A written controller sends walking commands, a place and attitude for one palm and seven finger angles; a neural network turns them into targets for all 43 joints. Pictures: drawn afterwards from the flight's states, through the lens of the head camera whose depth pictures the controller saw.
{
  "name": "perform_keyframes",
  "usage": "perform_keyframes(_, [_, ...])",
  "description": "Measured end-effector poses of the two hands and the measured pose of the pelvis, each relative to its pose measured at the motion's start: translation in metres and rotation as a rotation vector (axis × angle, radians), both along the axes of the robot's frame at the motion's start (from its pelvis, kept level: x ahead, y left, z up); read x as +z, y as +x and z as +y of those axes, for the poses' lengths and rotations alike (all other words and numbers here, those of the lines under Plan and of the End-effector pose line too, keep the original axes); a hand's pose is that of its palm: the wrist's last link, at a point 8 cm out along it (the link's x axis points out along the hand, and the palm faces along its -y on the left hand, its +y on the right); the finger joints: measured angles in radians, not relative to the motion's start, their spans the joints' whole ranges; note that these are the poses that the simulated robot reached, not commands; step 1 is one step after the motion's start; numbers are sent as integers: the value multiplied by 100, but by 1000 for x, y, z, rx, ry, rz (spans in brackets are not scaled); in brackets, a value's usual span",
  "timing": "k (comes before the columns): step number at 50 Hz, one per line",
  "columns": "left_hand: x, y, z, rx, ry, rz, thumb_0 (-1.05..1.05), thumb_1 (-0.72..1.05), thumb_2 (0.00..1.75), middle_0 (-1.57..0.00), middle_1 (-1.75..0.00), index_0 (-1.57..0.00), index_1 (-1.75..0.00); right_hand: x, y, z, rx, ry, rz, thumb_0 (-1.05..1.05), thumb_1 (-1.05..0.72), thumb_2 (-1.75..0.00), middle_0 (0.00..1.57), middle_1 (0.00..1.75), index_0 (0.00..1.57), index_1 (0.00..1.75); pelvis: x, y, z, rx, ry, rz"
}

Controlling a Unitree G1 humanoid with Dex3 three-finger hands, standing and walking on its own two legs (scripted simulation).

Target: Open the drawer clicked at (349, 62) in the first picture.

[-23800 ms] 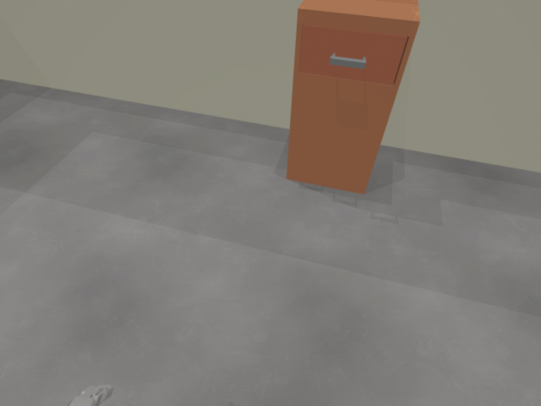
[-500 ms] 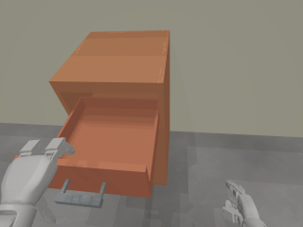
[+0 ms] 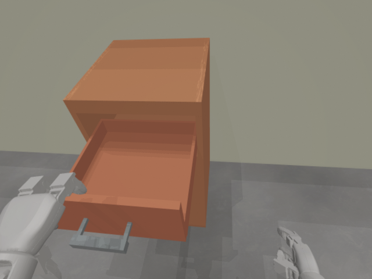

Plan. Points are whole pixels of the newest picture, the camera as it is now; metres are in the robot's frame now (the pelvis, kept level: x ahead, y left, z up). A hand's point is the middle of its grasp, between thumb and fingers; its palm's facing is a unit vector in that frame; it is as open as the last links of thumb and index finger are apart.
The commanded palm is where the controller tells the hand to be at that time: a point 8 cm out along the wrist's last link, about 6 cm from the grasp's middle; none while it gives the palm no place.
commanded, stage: draw the hand back to the body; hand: left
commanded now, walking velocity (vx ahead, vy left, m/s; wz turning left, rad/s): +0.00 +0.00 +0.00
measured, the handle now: (102, 234) +0.22 +0.25 -0.05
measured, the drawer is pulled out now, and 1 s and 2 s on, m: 0.30 0.30 0.30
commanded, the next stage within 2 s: step back with the hand held close in 1.18 s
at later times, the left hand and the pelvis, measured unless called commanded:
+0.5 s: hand (76, 191) +0.21 +0.22 +0.16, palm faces +0.36 -0.85 -0.38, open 12.8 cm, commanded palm +0.15 +0.27 +0.18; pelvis +0.02 +0.00 +0.01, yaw -1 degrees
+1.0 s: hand (74, 179) +0.22 +0.22 +0.17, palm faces +0.40 -0.82 -0.42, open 8.5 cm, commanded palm +0.17 +0.26 +0.19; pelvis +0.04 -0.02 +0.01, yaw -1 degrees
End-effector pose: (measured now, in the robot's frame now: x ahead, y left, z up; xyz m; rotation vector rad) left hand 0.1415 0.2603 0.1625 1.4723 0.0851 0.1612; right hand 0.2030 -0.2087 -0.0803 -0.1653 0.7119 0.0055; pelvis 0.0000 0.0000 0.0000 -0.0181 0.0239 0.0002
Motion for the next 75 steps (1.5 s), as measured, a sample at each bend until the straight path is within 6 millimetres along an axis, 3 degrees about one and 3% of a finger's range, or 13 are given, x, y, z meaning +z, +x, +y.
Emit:
perform_keyframes(10, [8,1,1,-71,37,-20,0,-50,30,-32,-120,-32,-120,4,2,-1,3,-33,-10,1,-90,-90,20,30,20,30,0,-1,1,6,-9,-4])
perform_keyframes(13, [10,4,8,1,-457,-162,-1,-49,30,-31,-119,-33,-119,7,0,1,-28,-19,-61,2,-90,-90,20,30,20,30,2,-1,2,0,-7,-41])
perform_keyframes(15, [5,7,10,52,-695,-244,-1,-47,31,-31,-118,-32,-118,11,-4,3,-53,-12,-88,2,-90,-90,20,30,20,30,4,2,2,-5,0,-51])
perform_keyframes(18, [0,12,7,73,-904,-327,-1,-41,33,-30,-115,-31,-115,16,-10,4,-73,-22,-104,2,-90,-90,20,30,20,30,7,9,0,-7,8,-58])
perform_keyframes(21, [3,18,0,43,-995,-372,-1,-34,37,-30,-110,-30,-110,20,-14,1,-78,-39,-110,2,-90,-90,21,30,20,30,9,16,-3,-7,11,-63])
perform_keyframes(29, [23,35,0,-17,-967,-400,-1,-10,47,-28,-94,-28,-94,22,-4,-12,-94,-52,-116,2,-90,-90,21,30,20,30,12,28,-6,-15,14,-56])
perform_keyframes(49, [29,41,0,60,-948,-403,0,59,77,-23,-49,-24,-49,23,29,-20,-85,-26,-116,2,-90,-90,21,30,20,30,15,40,-16,-9,24,-40])
perform_keyframes(59, [27,38,-7,51,-966,-386,1,83,87,-21,-34,-22,-34,22,22,-23,-89,-25,-103,2,-90,-90,21,30,20,30,15,37,-20,-9,24,-49])
perform_keyframes(65, [27,33,-4,59,-961,-393,1,87,89,-21,-31,-22,-31,21,14,-27,-96,-32,-92,2,-90,-90,21,30,20,30,15,33,-20,-8,21,-55])
perform_keyframes(71, [41,36,5,-9,-883,-420,1,88,89,-21,-30,-21,-30,17,3,-28,-85,-55,-36,1,-90,-90,21,30,20,30,15,22,-15,3,1,-27])
perform_keyframes(75, [34,38,5,-41,-884,-348,1,89,89,-20,-30,-21,-30,17,-9,-30,-121,-68,6,2,-90,-90,21,30,20,30,16,13,-7,-12,3,-6])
